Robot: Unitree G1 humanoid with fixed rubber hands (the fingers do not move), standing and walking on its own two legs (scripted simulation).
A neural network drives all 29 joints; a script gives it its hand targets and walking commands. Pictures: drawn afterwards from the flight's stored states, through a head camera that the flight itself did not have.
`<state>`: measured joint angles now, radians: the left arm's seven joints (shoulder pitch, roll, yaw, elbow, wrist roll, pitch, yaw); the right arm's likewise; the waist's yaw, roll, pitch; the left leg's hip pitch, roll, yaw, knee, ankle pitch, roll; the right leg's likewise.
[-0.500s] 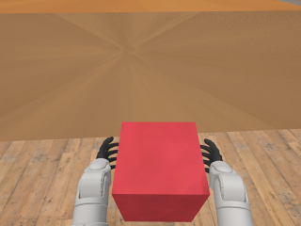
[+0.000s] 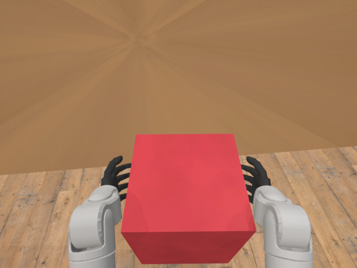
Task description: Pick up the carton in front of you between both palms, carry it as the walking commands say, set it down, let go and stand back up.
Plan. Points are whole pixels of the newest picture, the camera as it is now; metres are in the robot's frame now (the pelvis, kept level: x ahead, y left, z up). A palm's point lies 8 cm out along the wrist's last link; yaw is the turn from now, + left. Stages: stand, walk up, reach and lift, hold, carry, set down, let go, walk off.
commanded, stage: carry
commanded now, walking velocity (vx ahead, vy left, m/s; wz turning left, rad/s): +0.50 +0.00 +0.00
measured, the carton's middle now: (184, 202) +0.28 +0.01 +0.01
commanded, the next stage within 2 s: none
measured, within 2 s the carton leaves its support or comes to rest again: neither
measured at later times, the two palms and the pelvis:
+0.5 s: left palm (144, 107) +0.55 +0.14 +0.07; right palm (241, 101) +0.59 -0.16 +0.07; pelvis +0.31 -0.05 +0.01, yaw +6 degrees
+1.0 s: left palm (147, 32) +0.95 +0.17 +0.13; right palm (222, 32) +0.94 -0.13 +0.14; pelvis +0.64 +0.02 +0.01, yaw +1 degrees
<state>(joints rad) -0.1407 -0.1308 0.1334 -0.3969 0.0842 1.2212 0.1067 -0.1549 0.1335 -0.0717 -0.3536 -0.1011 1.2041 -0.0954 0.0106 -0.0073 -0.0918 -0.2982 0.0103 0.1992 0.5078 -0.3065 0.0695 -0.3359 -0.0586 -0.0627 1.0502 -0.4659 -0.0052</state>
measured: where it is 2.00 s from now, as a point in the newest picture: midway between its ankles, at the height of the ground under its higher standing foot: (184, 122)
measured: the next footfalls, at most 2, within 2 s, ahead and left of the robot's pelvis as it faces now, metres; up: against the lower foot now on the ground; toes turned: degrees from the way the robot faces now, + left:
right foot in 0.28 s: +0.36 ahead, -0.11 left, +0.00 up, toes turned -8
left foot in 0.80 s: +0.70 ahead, +0.10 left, +0.00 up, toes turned +14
